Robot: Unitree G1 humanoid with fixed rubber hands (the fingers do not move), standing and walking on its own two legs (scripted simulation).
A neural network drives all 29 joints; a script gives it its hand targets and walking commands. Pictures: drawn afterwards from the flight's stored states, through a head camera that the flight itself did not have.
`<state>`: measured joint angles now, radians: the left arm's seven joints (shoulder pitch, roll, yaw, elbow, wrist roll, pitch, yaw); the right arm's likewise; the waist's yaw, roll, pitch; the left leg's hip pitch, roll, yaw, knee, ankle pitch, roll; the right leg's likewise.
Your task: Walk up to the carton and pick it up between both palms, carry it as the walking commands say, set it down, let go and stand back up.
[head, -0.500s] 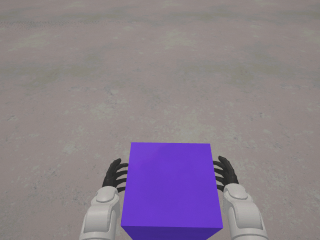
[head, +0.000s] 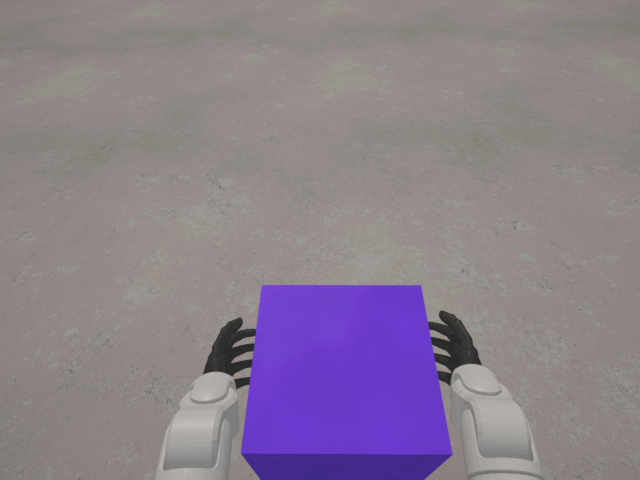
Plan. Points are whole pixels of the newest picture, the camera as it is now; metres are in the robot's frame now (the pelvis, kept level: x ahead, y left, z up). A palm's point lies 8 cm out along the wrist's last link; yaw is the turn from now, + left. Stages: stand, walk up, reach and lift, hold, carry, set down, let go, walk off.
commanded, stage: hold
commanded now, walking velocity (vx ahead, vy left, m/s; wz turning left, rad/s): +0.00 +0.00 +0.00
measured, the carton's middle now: (340, 394) +0.27 -0.02 -0.05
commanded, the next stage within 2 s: set down in 0.60 s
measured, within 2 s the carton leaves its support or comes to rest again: neither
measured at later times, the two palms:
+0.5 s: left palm (207, 364) +0.27 +0.14 +0.05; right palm (451, 348) +0.27 -0.16 +0.06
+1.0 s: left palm (224, 367) +0.29 +0.13 +0.01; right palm (452, 362) +0.27 -0.17 +0.02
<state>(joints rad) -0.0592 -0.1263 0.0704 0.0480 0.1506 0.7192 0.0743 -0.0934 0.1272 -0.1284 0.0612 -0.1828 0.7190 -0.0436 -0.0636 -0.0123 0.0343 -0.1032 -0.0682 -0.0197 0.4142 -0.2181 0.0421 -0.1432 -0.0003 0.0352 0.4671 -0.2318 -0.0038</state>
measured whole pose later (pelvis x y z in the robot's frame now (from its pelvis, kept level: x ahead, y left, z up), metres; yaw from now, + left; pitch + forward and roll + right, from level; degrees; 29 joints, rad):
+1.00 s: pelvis -0.01 +0.01 -0.01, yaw -1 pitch -5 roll +0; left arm -0.33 -0.17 0.28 0.46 0.30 0.60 0.01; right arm -0.34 0.17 -0.36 0.42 -0.36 0.60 0.01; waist -0.05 0.01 0.03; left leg -0.17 -0.05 -0.01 0.52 -0.26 0.05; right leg -0.18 0.02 0.04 0.51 -0.24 0.00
